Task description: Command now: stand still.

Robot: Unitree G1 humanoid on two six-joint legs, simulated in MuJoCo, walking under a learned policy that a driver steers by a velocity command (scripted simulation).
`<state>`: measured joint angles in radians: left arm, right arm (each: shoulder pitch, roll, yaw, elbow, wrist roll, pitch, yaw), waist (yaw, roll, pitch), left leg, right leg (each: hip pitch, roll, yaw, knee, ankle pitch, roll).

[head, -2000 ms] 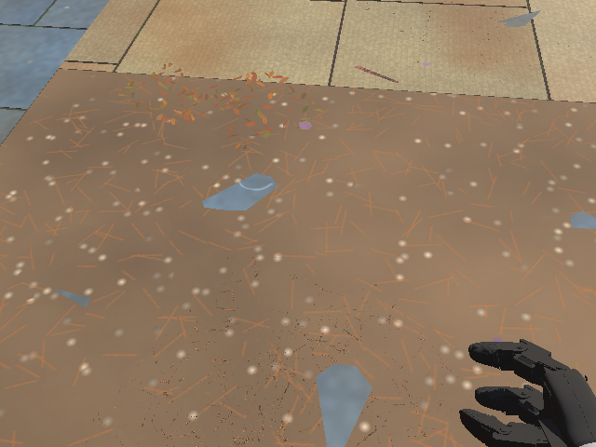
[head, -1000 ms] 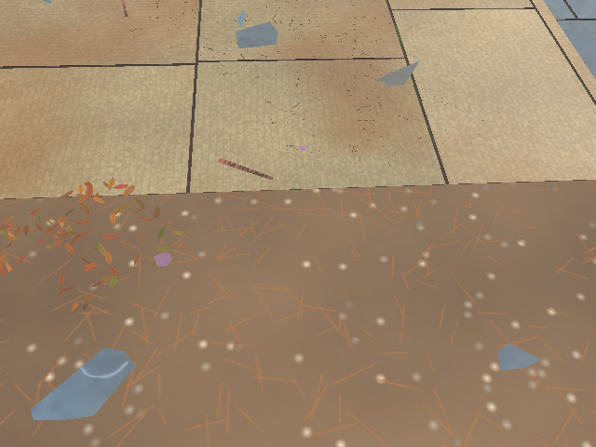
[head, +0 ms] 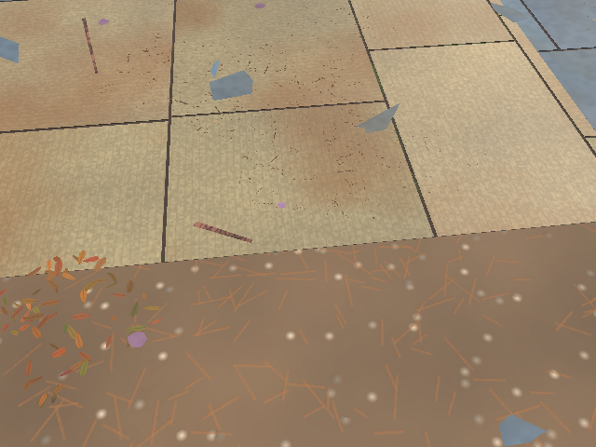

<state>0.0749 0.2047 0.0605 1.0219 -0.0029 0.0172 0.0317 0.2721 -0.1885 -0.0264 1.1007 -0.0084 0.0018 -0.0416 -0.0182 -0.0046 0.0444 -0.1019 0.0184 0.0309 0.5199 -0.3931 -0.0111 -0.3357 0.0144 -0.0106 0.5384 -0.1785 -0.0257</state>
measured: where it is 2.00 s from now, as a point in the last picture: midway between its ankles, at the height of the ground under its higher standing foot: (290, 301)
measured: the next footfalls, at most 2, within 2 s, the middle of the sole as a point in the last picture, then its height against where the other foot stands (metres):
left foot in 0.82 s outside the picture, level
right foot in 1.40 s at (343, 337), level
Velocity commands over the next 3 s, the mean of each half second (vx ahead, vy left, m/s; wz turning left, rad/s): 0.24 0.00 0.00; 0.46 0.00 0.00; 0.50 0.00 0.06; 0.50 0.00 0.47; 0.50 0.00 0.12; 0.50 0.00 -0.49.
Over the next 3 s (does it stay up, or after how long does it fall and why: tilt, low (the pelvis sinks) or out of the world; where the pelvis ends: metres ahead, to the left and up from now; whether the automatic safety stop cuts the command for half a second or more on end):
stays up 1.50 0.25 -0.01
